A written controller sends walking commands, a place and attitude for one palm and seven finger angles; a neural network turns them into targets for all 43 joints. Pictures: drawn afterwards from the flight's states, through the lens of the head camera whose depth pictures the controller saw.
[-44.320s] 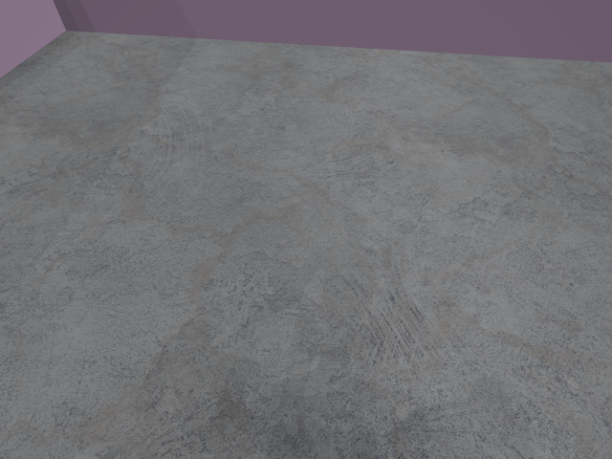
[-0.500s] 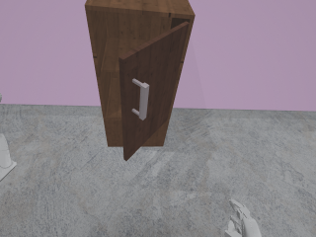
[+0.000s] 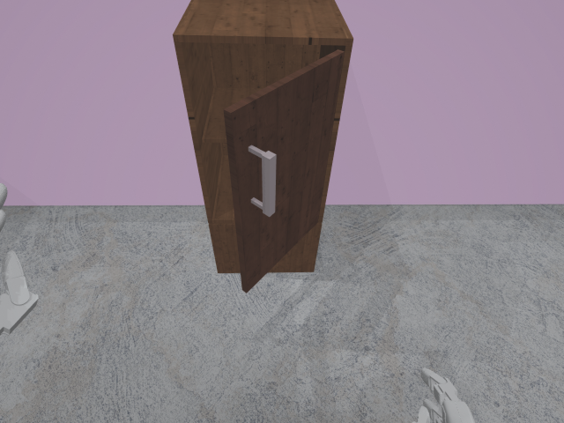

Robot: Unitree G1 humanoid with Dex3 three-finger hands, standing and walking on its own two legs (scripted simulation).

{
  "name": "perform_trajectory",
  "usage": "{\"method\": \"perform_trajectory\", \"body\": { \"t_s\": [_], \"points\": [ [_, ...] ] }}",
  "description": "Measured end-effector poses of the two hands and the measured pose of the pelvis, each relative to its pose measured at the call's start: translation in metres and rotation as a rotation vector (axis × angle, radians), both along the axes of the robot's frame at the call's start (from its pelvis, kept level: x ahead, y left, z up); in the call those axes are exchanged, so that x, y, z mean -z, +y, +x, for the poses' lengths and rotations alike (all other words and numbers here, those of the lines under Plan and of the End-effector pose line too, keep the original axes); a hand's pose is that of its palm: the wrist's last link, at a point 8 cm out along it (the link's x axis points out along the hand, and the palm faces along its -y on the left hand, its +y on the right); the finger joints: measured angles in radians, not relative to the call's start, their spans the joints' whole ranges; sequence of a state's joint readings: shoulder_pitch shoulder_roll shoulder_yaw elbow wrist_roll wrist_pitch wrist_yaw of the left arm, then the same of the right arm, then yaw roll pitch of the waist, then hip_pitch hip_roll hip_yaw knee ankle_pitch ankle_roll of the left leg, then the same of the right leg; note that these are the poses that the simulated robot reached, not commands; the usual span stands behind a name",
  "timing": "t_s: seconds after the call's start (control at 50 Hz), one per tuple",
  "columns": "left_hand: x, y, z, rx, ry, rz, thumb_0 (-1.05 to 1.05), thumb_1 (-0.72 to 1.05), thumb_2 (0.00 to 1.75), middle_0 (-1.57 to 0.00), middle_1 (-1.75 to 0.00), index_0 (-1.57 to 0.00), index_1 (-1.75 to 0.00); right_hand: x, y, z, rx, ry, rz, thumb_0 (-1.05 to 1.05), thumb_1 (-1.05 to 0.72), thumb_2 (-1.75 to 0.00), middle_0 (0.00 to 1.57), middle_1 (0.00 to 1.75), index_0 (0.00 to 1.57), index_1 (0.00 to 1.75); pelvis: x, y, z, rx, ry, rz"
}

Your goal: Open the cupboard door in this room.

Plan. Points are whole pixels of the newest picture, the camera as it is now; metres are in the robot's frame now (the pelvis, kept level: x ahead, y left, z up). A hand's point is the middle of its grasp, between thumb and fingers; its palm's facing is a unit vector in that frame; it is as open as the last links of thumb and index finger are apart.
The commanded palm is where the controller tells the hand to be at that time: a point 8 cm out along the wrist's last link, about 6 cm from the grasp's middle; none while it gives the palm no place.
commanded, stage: let the arm hang, fingers relaxed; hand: left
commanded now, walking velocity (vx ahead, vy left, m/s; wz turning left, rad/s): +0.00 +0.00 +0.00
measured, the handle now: (261, 181) +0.58 +0.07 +0.00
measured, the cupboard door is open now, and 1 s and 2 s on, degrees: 49 49 49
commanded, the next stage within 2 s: look to check the result in 1.10 s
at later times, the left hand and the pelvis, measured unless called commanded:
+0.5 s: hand out of the picture -0.09 +0.21 -0.17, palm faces +0.09 -0.97 -0.22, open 7.1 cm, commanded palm none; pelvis -0.02 +0.02 +0.01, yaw +4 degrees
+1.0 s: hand out of the picture -0.01 +0.19 -0.17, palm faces +0.08 -0.98 -0.20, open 7.3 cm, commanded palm none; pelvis -0.02 +0.02 +0.01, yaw +3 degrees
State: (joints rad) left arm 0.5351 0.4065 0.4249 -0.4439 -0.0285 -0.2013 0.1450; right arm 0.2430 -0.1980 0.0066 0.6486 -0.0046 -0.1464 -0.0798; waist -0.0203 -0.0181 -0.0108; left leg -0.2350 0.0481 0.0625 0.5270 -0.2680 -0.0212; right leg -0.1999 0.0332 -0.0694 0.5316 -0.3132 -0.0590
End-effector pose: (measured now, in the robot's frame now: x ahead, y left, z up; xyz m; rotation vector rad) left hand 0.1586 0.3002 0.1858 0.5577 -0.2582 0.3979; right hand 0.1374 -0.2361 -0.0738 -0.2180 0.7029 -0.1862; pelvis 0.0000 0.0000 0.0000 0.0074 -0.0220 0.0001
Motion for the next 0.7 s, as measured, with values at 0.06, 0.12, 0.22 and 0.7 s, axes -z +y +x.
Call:
{"method": "perform_trajectory", "body": {
  "t_s": [0.06,0.12,0.22,0.7],
  "points": [
    [0.046,0.009,0.014,0.01,0.208,-0.035,0.01,0.9,0.9,-0.2,-0.3,-0.2,-0.31,0.016,0.003,0.004,-0.061,0.048,0.035,0.01,-0.9,-0.9,0.2,0.3,0.21,0.3,0.004,0.006,-0.005,-0.022,0.024,-0.002],
    [0.141,0.012,0.013,-0.05,0.576,-0.212,0.0,0.9,0.9,-0.2,-0.3,-0.2,-0.3,0.04,0.004,-0.002,-0.082,0.152,0.05,0.01,-0.9,-0.9,0.2,0.3,0.21,0.3,0.008,0.012,-0.012,-0.04,0.032,0.001],
    [0.276,-0.03,-0.059,-0.1,1.126,-0.483,0.01,0.91,0.9,-0.19,-0.3,-0.19,-0.3,0.054,0.008,-0.036,-0.059,0.318,0.052,0.01,-0.9,-0.9,0.2,0.3,0.21,0.3,0.007,0.013,-0.017,-0.053,0.005,0.005],
    [0.315,-0.044,-0.247,-0.378,1.652,-0.673,0.0,0.92,0.9,-0.2,-0.3,-0.2,-0.3,0.071,0.046,-0.182,0.043,0.769,0.128,0.01,-0.9,-0.9,0.2,0.3,0.2,0.3,-0.009,0.022,-0.028,-0.05,-0.014,-0.008]
  ]
}}
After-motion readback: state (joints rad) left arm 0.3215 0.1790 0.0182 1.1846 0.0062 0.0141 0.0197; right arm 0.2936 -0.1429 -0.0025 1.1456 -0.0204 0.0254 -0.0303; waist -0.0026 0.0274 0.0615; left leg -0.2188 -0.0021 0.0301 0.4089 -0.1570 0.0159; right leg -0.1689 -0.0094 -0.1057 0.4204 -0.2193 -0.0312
